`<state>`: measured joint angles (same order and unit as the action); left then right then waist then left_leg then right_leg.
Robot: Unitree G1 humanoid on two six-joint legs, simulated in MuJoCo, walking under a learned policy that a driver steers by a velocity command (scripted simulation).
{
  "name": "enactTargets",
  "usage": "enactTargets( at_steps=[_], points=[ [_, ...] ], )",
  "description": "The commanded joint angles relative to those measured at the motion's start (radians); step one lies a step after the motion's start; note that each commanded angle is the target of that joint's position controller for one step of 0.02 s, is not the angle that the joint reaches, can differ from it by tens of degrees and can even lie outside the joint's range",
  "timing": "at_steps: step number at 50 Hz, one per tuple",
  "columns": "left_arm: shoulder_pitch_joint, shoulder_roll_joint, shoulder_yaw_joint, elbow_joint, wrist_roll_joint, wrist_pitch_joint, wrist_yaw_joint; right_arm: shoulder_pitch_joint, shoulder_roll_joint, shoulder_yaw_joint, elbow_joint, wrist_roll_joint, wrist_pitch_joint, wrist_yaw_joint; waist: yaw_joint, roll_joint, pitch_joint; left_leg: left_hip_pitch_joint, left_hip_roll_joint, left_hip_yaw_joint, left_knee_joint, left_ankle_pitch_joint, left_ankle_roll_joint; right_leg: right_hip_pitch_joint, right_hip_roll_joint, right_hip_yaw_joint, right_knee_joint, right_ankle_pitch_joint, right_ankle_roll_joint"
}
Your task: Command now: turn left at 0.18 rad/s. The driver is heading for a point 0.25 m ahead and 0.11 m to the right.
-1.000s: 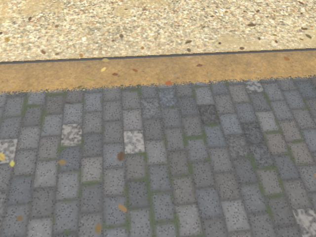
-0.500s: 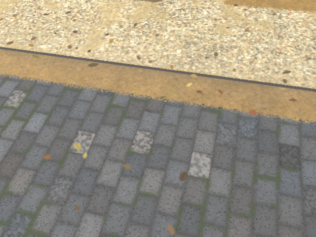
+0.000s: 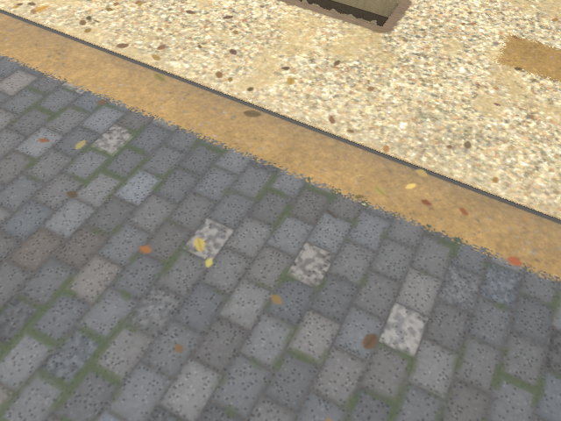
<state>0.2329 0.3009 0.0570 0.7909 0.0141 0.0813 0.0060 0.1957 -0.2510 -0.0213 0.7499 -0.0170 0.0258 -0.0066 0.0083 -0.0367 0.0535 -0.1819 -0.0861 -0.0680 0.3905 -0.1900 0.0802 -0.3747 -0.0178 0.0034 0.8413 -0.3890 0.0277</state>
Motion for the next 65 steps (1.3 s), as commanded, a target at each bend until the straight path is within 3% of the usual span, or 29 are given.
enactTargets(
  at_steps=[1,3,5,6,7,8,9,10,12,18,33,47,65],
  points=[
    [-0.029,0.056,0.007,-0.056,-0.006,-0.016,0.010,0.034,-0.151,-0.033,-0.016,-0.008,-0.010,-0.005,-0.036,0.157,-0.057,0.075,0.269,-0.221,-0.076,0.299,0.140,0.014,0.009,0.001,-0.119,-0.034,-0.017],
    [-0.012,0.052,0.004,-0.041,-0.012,-0.021,0.019,0.019,-0.149,-0.029,-0.001,-0.009,-0.011,-0.006,-0.027,0.152,-0.062,0.046,0.267,-0.236,-0.060,0.320,0.134,0.086,0.022,-0.003,-0.207,-0.030,-0.029],
    [0.037,0.030,-0.004,-0.012,-0.012,-0.032,0.026,-0.014,-0.138,-0.021,0.014,0.001,-0.011,-0.011,0.014,0.123,-0.069,0.008,0.243,-0.231,-0.026,0.308,0.099,0.205,0.028,-0.012,-0.415,0.103,-0.044],
    [0.056,0.029,-0.010,0.001,-0.003,-0.045,0.030,-0.015,-0.121,-0.014,0.021,0.007,-0.014,-0.014,0.027,0.092,-0.081,-0.048,0.228,-0.229,-0.018,0.256,0.057,0.312,-0.010,0.031,-0.532,0.251,-0.051],
    [0.060,0.067,-0.009,0.003,0.014,-0.060,0.035,0.009,-0.081,0.000,0.025,0.009,-0.023,-0.012,0.008,0.015,-0.108,-0.101,0.186,-0.196,0.015,0.164,0.011,0.395,-0.126,0.154,-0.569,0.317,-0.069],
    [-0.023,0.130,-0.002,-0.010,0.007,-0.069,0.028,0.061,-0.076,-0.004,0.043,0.016,-0.020,-0.010,-0.064,-0.076,-0.066,-0.082,0.073,-0.105,-0.014,0.010,-0.012,0.292,-0.205,0.229,-0.546,0.425,-0.121],
    [-0.056,0.095,-0.008,-0.005,-0.001,-0.073,0.016,0.048,-0.092,-0.003,0.072,0.000,-0.012,-0.012,-0.048,-0.082,-0.062,0.031,0.077,-0.090,-0.043,-0.002,-0.019,0.199,-0.202,0.211,-0.534,0.379,-0.138],
    [-0.065,0.062,-0.019,-0.002,-0.001,-0.077,0.010,0.031,-0.106,-0.007,0.089,-0.001,-0.011,-0.011,-0.036,-0.070,-0.041,0.050,0.084,-0.108,-0.056,0.044,-0.017,0.182,-0.151,0.172,-0.540,0.315,-0.110],
    [-0.030,0.065,-0.021,0.026,-0.004,-0.081,0.016,0.014,-0.124,-0.015,0.114,0.003,-0.015,-0.009,-0.013,-0.070,-0.034,0.059,0.105,-0.117,-0.050,0.126,-0.015,0.200,-0.099,0.129,-0.540,0.284,-0.078],
    [-0.010,0.050,-0.027,0.090,-0.004,-0.082,0.021,0.032,-0.089,-0.005,0.210,0.007,-0.019,-0.019,-0.005,0.013,-0.020,0.025,0.114,-0.121,-0.086,0.110,-0.032,0.234,-0.094,0.124,-0.540,0.254,-0.088],
    [0.022,0.018,-0.051,0.224,-0.003,-0.089,0.025,0.060,-0.070,0.011,0.359,0.010,-0.019,-0.031,-0.010,0.029,-0.010,0.038,0.133,-0.111,-0.090,0.116,-0.035,0.218,-0.077,0.122,-0.554,0.241,-0.092],
    [0.077,-0.022,-0.063,0.295,-0.003,-0.092,0.032,0.087,-0.025,0.024,0.417,0.010,-0.020,-0.038,-0.008,0.030,0.002,0.027,0.137,-0.097,-0.076,0.120,-0.040,0.215,-0.068,0.119,-0.545,0.264,-0.093],
    [0.123,-0.060,-0.063,0.331,-0.003,-0.095,0.039,0.127,0.013,0.030,0.440,0.011,-0.021,-0.045,-0.006,0.033,0.013,0.013,0.140,-0.084,-0.059,0.115,-0.046,0.218,-0.063,0.120,-0.541,0.289,-0.098]
  ],
)
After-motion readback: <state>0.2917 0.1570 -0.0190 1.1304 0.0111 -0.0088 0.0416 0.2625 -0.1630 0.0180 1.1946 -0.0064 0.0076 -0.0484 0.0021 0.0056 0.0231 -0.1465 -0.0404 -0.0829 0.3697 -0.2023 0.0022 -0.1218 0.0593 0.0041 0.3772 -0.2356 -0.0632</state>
